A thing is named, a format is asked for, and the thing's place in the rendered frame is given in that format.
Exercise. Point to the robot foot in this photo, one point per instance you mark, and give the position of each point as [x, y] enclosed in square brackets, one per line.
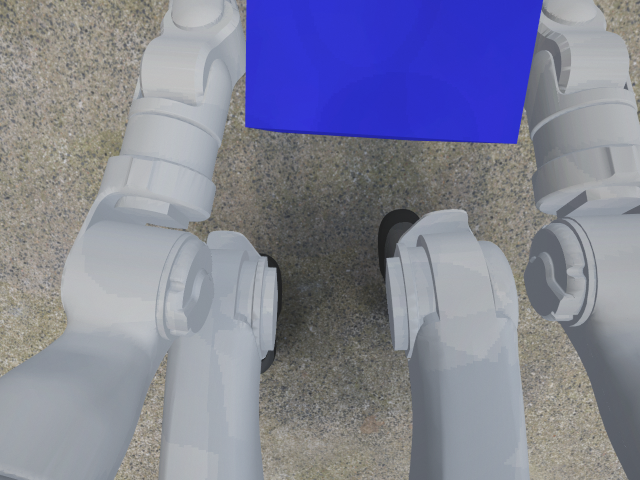
[268, 360]
[392, 227]

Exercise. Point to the left robot forearm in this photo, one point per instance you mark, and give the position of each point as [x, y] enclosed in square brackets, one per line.
[163, 174]

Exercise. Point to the right robot forearm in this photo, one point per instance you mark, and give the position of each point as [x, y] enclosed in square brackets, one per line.
[582, 115]

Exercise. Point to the left robot upper arm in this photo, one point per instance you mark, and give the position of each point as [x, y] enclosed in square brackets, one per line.
[70, 411]

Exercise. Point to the robot left foot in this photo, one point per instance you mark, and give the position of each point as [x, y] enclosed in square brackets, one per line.
[268, 360]

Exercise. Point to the robot right foot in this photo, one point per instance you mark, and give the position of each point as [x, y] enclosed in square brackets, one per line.
[392, 227]

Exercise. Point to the carton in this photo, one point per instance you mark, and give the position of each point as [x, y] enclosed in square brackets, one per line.
[420, 70]

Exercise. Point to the right robot upper arm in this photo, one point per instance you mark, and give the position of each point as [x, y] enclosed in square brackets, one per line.
[584, 273]

